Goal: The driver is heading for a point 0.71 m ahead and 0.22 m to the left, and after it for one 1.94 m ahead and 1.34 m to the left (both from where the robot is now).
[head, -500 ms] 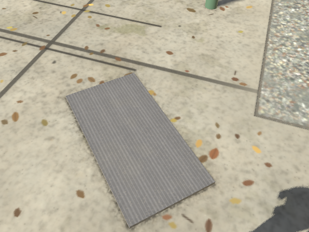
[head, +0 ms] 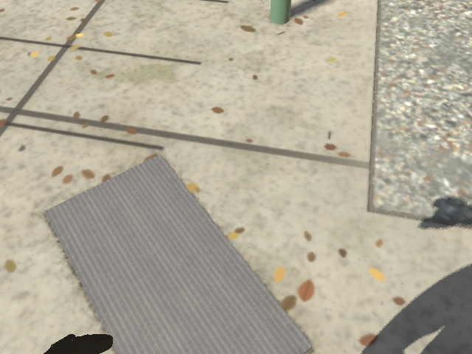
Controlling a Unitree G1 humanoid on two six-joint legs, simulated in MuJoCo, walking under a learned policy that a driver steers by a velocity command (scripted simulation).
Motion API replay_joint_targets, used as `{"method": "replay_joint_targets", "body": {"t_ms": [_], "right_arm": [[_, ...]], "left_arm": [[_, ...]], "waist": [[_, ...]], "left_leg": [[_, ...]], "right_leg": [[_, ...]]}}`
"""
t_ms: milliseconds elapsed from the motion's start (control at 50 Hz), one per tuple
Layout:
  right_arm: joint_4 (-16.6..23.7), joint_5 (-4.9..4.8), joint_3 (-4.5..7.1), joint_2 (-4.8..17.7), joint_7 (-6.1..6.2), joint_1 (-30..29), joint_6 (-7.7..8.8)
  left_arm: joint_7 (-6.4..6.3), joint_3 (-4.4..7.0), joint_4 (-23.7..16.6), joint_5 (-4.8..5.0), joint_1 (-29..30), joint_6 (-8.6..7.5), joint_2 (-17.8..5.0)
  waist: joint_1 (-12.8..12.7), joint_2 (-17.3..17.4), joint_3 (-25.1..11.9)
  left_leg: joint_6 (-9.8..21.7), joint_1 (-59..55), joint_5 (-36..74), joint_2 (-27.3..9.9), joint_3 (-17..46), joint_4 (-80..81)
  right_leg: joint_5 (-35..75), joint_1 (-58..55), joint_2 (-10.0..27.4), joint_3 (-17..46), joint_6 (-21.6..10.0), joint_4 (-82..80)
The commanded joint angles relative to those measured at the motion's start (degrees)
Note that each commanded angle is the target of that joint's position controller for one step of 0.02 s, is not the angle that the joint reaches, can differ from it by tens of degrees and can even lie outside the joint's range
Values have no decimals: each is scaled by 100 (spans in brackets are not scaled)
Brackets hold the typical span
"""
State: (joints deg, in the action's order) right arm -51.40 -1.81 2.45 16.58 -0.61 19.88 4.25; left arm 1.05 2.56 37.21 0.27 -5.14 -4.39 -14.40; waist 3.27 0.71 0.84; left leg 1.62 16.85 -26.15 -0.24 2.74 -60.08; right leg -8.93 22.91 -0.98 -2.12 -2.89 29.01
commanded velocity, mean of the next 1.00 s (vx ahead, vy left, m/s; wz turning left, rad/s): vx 0.49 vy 0.00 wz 0.45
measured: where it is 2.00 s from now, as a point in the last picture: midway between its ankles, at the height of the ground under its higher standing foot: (180, 298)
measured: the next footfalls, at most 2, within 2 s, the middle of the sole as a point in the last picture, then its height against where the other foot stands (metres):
left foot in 0.44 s outside the picture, level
right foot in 0.92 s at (215, 278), level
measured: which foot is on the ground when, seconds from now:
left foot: up 0.00-0.42, down 0.44-0.92, up 0.94-1.00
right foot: down 0.00-0.46, up 0.48-0.90, down 0.92-1.00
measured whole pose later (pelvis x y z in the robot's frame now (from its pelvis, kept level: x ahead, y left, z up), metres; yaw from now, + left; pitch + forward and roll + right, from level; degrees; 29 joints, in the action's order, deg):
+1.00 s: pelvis +0.53 +0.11 +0.01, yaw +30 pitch +2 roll -1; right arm -41.7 -1.3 3.6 16.9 0.9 19.6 2.0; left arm 1.4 2.7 40.5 -0.8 -6.3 -6.8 -15.1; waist 1.9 1.9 0.0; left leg 0.8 18.1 -28.3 5.1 9.4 -60.6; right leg -9.8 24.1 -1.9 0.1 -1.5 31.4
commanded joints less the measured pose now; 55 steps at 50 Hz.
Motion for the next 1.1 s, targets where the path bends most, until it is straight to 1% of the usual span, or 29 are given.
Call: {"method": "replay_joint_targets", "body": {"t_ms": [20,60,120,180,260,340,400,420,440,460,480,500,520,540,560,580,640,740,820,860,900,920,940,960,980,1000,1020,1060,1100], "right_arm": [[597,31,152,675,-26,-554,89],[524,21,150,469,-18,-318,-54],[561,15,168,339,60,-424,-160],[685,49,179,302,35,-771,-176],[992,86,78,121,-98,-1605,-162],[1399,81,56,137,-242,-2151,-164],[1502,72,182,361,-310,-1731,-174],[1357,55,299,537,-303,-1031,-179],[1115,46,523,975,-227,-10,-194],[1049,16,742,1720,-94,562,-236],[1230,51,649,1675,-84,393,-187],[1243,119,508,1243,-91,236,-130],[1262,112,436,966,-80,8,-90],[1298,89,386,806,-77,-355,-82],[1391,128,320,608,-74,-649,-70],[1491,161,295,536,-63,-817,-68],[1510,115,350,696,9,-743,-33],[1422,55,409,871,119,-333,-73],[1324,1,416,876,139,-6,-147],[1308,39,397,811,148,-10,-169],[1312,77,326,590,136,-30,-187],[1369,128,209,292,109,-11,-164],[1476,42,121,31,131,636,-112],[1429,11,150,368,161,766,-79],[1411,16,252,758,174,329,-93],[1476,80,259,786,191,-96,-128],[1554,163,264,736,196,-360,-152],[1563,173,240,503,174,-361,-228],[1531,170,148,205,179,-332,-289]], "left_arm": [[14,221,41,-27,-944,-33,-619],[28,218,124,-62,-722,-142,-534],[-19,262,300,-118,-727,-250,-628],[-86,276,484,-134,-901,-234,-696],[-149,302,652,-81,-1108,-164,-873],[-185,355,889,9,-1476,-11,-1036],[-270,392,842,55,-1284,120,-1242],[-316,395,811,72,-1172,176,-1293],[-360,360,758,70,-1194,171,-1256],[-312,184,439,-64,-1452,53,-744],[-208,81,360,-59,-1347,-185,-579],[-87,187,211,158,-786,-333,-912],[-60,154,149,202,-565,-409,-855],[-103,167,188,87,-550,-427,-802],[-147,227,232,-15,-632,-372,-863],[-145,249,251,-46,-750,-285,-870],[-173,213,182,-119,-674,-125,-686],[-130,84,-93,-69,410,-158,-459],[-22,134,-234,40,775,-257,-681],[32,185,-184,40,552,-305,-808],[22,270,17,-23,-149,-352,-895],[-6,345,93,-124,-826,-385,-1139],[-24,487,210,-267,-1384,-338,-1729],[32,457,336,-108,-1586,-285,-1457],[23,327,243,-51,-1289,-261,-1043],[13,244,171,-104,-998,-216,-846],[23,181,192,-117,-757,-188,-701],[30,80,279,-132,-536,-187,-490],[11,84,416,-127,-449,-168,-575]], "waist": [[-579,-406,-427],[-285,-592,-257],[-222,-552,-81],[-303,-438,41],[-611,-336,320],[-759,-346,425],[-348,-688,-72],[70,-719,-439],[544,-518,-981],[469,812,-1535],[275,1034,-2331],[419,626,-1795],[279,328,-1153],[-8,-35,-685],[-244,79,-474],[-397,201,-396],[-466,189,-285],[-47,391,-119],[76,460,-157],[-44,617,-218],[-400,660,-435],[-702,303,-1015],[-551,-1236,-1675],[-606,-1837,-1656],[-700,-1103,-1017],[-665,-610,-751],[-552,-403,-514],[-292,-589,-439],[-197,-774,-537]], "left_leg": [[22,2640,656,-589,274,-794],[-56,2109,1019,-723,332,-602],[-193,2301,1600,-675,392,-363],[-246,2620,2392,-626,476,224],[-159,2390,3041,-533,-54,1508],[98,2649,2241,-416,-420,1882],[429,1576,1385,106,-969,2005],[599,609,1426,390,-1109,2260],[870,-1069,1740,439,-721,2632],[1773,-3139,865,-1042,2109,3105],[2322,-3797,250,-1848,4722,4206],[1998,-3498,202,-1749,4064,4381],[1781,-2683,455,-1532,3222,4366],[1584,-1791,947,-1276,2597,4425],[1471,-1119,1509,-1053,2130,4534],[1471,-693,1759,-910,1940,4669],[1539,-100,2319,-693,1453,4838],[1228,58,1951,-454,1206,4700],[1132,-350,1477,-645,1750,4238],[1030,-655,1532,-799,1971,3874],[804,-640,2010,-564,1886,3211],[593,-283,1909,-265,1524,1979],[84,1458,670,547,697,57],[-104,2477,-792,527,690,-1031],[-169,2705,-503,339,896,-1508],[-235,2538,-218,192,747,-1598],[-269,2390,-65,72,649,-1302],[-300,1817,103,-178,463,-465],[-408,1361,392,-159,189,428]], "right_leg": [[-12,-2459,1753,2110,-1055,-1569],[303,-1773,1576,1553,-954,-1969],[1001,-1500,1492,767,-895,-2161],[1325,-1658,1487,278,-818,-2202],[1295,-1750,1413,-338,-633,-2318],[2036,-2670,1779,-538,-590,-1932],[4848,-2856,1751,-889,-377,-771],[5610,-2643,1625,-1045,-263,177],[4930,-1788,1379,-1094,-42,1529],[1463,670,624,-1070,377,3813],[-2254,1730,-203,358,399,4861],[-1947,2370,148,882,277,5097],[-1491,2389,408,801,152,4679],[-1200,2080,631,738,160,4114],[-993,1631,782,716,187,3740],[-855,1332,815,711,233,3616],[-408,1179,713,509,491,2939],[1060,860,365,490,670,917],[1031,503,176,652,628,142],[705,262,199,639,472,4],[511,-716,164,444,193,-332],[383,-1836,822,1051,-150,-270],[29,-3658,2024,3245,-1073,-560],[-400,-3885,2529,4687,-1473,-1060],[160,-3357,2363,4056,-1316,-1023],[1302,-2790,2130,3124,-1169,-866],[2409,-2243,1880,2461,-1096,-837],[3472,-1655,1481,1638,-908,-925],[4121,-1411,1304,1187,-968,-1033]]}}
Velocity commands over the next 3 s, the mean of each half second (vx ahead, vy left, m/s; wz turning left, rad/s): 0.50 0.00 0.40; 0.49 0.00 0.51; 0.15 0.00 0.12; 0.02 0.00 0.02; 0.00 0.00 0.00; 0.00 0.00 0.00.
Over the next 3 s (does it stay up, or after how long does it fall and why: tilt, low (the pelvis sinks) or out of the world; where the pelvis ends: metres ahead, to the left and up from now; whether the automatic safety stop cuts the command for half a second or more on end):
stays up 0.63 0.17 0.02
